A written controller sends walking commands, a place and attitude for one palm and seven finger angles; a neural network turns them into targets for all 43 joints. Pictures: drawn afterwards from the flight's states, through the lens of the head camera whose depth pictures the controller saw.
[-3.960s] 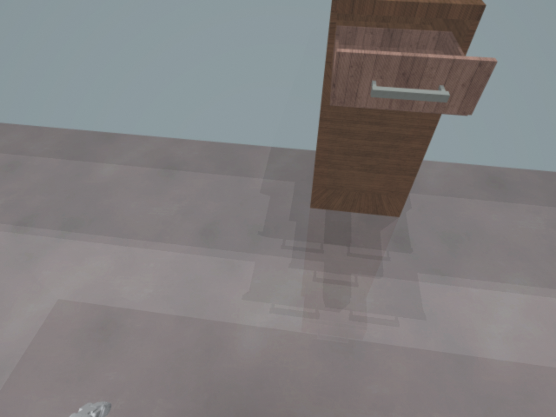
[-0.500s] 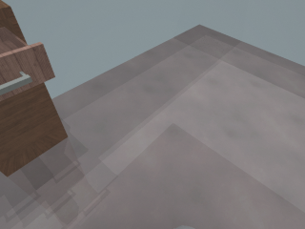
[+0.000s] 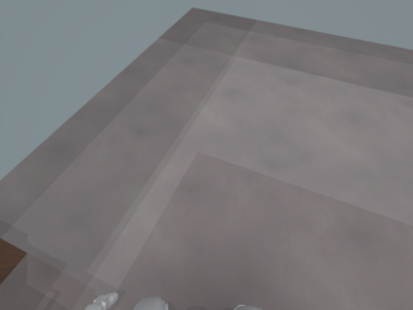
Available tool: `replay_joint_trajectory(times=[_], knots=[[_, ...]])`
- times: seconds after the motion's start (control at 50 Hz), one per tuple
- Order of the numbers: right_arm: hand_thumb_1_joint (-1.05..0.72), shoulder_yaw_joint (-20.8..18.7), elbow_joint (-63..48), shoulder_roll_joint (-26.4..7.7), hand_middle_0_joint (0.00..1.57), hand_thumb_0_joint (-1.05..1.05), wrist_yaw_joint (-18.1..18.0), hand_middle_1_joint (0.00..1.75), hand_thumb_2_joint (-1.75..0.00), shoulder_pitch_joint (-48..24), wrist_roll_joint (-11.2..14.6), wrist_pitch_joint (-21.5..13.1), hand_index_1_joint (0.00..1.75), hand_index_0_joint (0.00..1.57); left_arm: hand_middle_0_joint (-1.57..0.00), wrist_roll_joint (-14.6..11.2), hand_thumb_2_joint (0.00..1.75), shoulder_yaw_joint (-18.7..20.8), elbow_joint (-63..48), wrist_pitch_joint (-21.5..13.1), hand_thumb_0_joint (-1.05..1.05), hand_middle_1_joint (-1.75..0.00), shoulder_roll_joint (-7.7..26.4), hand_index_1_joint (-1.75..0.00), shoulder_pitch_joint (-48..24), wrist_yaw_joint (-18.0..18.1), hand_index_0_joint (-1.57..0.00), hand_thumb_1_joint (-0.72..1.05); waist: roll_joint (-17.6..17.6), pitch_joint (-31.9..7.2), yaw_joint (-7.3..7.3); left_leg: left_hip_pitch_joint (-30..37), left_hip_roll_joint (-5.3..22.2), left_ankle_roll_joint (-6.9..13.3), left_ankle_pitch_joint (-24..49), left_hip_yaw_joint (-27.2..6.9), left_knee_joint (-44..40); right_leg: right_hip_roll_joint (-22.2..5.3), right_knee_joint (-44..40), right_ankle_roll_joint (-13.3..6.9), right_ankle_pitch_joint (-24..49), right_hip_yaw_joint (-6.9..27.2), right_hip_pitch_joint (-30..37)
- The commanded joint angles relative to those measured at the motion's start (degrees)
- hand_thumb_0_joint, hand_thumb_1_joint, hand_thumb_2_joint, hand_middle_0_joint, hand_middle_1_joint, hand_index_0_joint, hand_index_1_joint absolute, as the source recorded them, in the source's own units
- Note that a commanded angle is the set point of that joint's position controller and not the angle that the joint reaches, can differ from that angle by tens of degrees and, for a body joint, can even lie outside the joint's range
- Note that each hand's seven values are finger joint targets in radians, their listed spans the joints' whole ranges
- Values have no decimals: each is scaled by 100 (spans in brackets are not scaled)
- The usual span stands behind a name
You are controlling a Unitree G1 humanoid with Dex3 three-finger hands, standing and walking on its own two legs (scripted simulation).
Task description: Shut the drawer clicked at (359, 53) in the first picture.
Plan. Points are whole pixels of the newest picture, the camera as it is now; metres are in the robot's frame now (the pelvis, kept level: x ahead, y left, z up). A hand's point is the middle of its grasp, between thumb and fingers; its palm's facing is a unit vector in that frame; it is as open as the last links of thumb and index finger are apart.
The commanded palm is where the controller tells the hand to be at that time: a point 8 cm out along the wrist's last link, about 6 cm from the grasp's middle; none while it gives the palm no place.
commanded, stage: turn to face it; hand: left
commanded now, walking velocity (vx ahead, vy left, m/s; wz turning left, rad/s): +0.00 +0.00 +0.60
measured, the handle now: out of the picture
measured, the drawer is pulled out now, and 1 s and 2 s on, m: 0.27 0.27 0.27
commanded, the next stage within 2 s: take the last steps up to it in 1.90 s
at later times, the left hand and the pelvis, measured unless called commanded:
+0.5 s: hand out of the picture +0.13 +0.26 -0.17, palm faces +0.25 -0.95 -0.19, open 7.4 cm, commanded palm none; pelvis +0.12 +0.06 +0.01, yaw +11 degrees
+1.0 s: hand out of the picture +0.14 +0.21 -0.13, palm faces +0.48 -0.83 -0.28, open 7.4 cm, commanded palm none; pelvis +0.14 -0.01 +0.01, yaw +30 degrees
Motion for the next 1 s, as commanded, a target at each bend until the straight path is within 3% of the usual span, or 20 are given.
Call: replay_joint_trajectory(times=[0.0, 0.1, 0.2, 0.24, 0.26, 0.28, 0.3, 0.32, 0.36, 0.42, 0.62, 0.72, 0.76, 0.78, 0.8, 0.82, 0.84, 0.86, 0.9, 0.98], knots=[[-90, -15, -85, -233, 20, 0, -1, 30, -90, 798, -11, -3, 30, 20, -20, 12, 90, 90, -119, -174, 0, -30, 610, -30, 332, 140, -20, 90, -485, -738, -112, -162, 25, -76, 492, -160, -828, -1407, -1763, -433, 1932, 858, 275], [-90, 51, -214, -147, 20, 0, 36, 30, -90, 98, 61, 13, 30, 20, -20, -3, 90, -33, 100, -169, 0, -30, 460, -30, 536, 152, -20, 90, -627, -502, 98, -14, -203, -64, 691, -117, -2326, -1464, -1782, -356, 2289, 506, 601], [-90, 24, -475, -288, 20, 0, 104, 30, -90, -621, 51, -16, 30, 20, -20, 20, 90, 88, 171, -24, 0, -30, 700, -30, 787, 239, -20, 90, -633, -335, 384, 188, -386, 31, 520, 69, -3464, -1839, -1233, -247, 2541, 417, 1269], [-90, -34, -476, -431, 20, 0, 120, 30, -90, -362, 22, 13, 30, 20, -20, 3, 90, 139, 142, 46, 0, -30, 758, -30, 790, 261, -20, 90, -413, -371, 236, 810, -485, 107, 1079, 118, -4163, -1754, -508, 5, 2303, 135, 1157], [-90, -95, -454, -684, 20, 0, 120, 30, -90, -68, 0, 4, 30, 20, -20, -20, 90, 159, 84, 84, 0, -30, 727, -30, 872, 249, -20, 90, 156, -655, 116, 1508, -292, 286, 2338, -208, -4540, -1526, 315, 262, 1848, -72, 791], [-90, -202, -519, -1192, 20, 0, 91, 30, -90, 221, -50, -8, 30, 20, -20, -80, 90, 154, -58, 113, 0, -30, 502, -30, 1040, 235, -20, 90, 1345, -932, 51, 2260, 861, 942, 4344, -1709, -4815, -871, 1463, 688, -11, -394, -226], [-90, -230, -485, -1409, 20, 0, 40, 30, -90, 458, -9, 33, 30, 20, -20, -51, 90, 89, -255, 131, 0, -30, 441, -30, 860, 249, -20, 90, 1782, -1017, -40, 2348, 1594, 1639, 4960, -2746, -5355, -395, 2916, 837, -2718, -76, -810], [-90, -239, -461, -1433, 20, 0, -19, 30, -90, 429, 9, 33, 30, 20, -20, -12, 90, 111, -319, 189, 0, -30, 541, -30, 559, 274, -20, 90, 1406, -1035, -76, 2172, 1492, 1704, 4190, -2787, -5396, -507, 3502, 782, -2516, 513, -1088], [-90, -211, -662, -1186, 20, 0, -42, 30, -90, -118, 4, 12, 30, 20, -20, 17, 90, 185, -334, 180, 0, -30, 527, -30, 305, 217, -20, 90, 611, -733, 79, 1669, 1006, 1452, 2988, -2340, -5514, -688, 3683, 818, -1730, 754, -1294], [-90, -198, -832, -1099, 20, 0, -28, 30, -90, -549, 36, -31, 30, 20, -20, 15, 90, 223, -222, 270, 0, -30, 469, -30, 624, 164, -20, 90, 600, -839, 283, 1392, 461, 1124, 2469, -1580, -5704, -701, 3296, 903, -988, 675, -945], [-90, -413, -874, -1328, 20, 0, 22, 30, -90, -276, 12, 70, 30, 20, -20, 4, 90, 248, -648, 333, 0, -30, 520, -30, 66, 195, -20, 90, 759, -842, 27, 1653, 341, 1316, 2155, -2354, -5587, -483, 2082, 1016, -1215, 725, -932], [-90, -487, -1005, -1449, 20, 0, 38, 30, -90, -483, -8, 145, 30, 20, -20, -47, 90, 202, -777, 310, 0, -30, 534, -30, 208, 224, -20, 90, 924, -969, 121, 1352, 181, 1294, 2452, -2759, -5327, -201, 939, 899, -1297, 734, -130], [-90, -513, -1093, -1438, 20, 0, 60, 30, -90, -659, 13, 175, 30, 20, -20, -75, 90, 217, -744, 279, 0, -30, 607, -30, 567, 247, -20, 90, 923, -1101, 294, 1035, -45, 1104, 2371, -2755, -5116, -106, -17, 842, -772, 671, 623], [-90, -512, -1152, -1370, 20, 0, 80, 30, -90, -761, 48, 190, 30, 20, -20, -70, 90, 248, -705, 251, 0, -30, 702, -30, 821, 263, -20, 90, 748, -1117, 434, 543, -256, 863, 1885, -2607, -4903, -215, -871, 787, -253, 655, 1321], [-90, -478, -1224, -1053, 20, 0, 119, 30, -90, -698, 101, 200, 30, 20, -20, -5, 90, 311, -723, 207, 0, -30, 1070, -30, 964, 300, -20, 90, -165, -1127, 501, -419, -717, 479, 808, -2136, -4123, -1110, -1691, 501, -516, 1468, 2157], [-90, -409, -1391, -719, 20, 0, 128, 30, -90, -662, 108, 195, 30, 20, -20, 85, 90, 380, -839, 177, 0, -30, 1600, -30, 830, 327, -20, 90, -1746, -851, 504, -1482, -1526, -37, -992, -823, -2631, -2793, -2105, -157, -316, 3052, 2241], [-90, -478, -1406, -1070, 20, 0, 128, 30, -90, -753, 0, 219, 30, 20, -20, 34, 90, 333, -968, 218, 0, -30, 1591, -30, 591, 325, -20, 90, -1229, -753, 454, -1147, -1193, 40, -1143, -925, -1485, -3073, -2033, -441, -320, 2765, 1223], [-90, -483, -1319, -1001, 20, 0, 154, 30, -90, -820, -13, 297, 30, 20, -20, 21, 90, 309, -1019, 202, 0, -30, 1371, -30, 230, 323, -20, 90, -1260, -472, 277, -1036, -1057, 28, -865, -962, -912, -2635, -2049, -317, -382, 2471, 707], [-90, -451, -1110, -986, 20, 0, 232, 30, -90, -654, -17, 345, 30, 20, -20, 16, 90, 161, -1066, 167, 0, -30, 975, -30, -168, 278, -20, 90, -1004, 0, 39, -1032, -841, -72, -102, -730, -326, -2007, -1785, -84, 283, 1322, 449], [-90, -372, -1121, -885, 20, 0, 263, 30, -90, -830, 21, 366, 30, 20, -20, 36, 90, 152, -917, 120, 0, -30, 993, -30, 383, 285, -20, 90, -1026, -286, 246, -965, -750, -243, -41, -416, -740, -1966, -1386, -119, 1722, 698, 1238]])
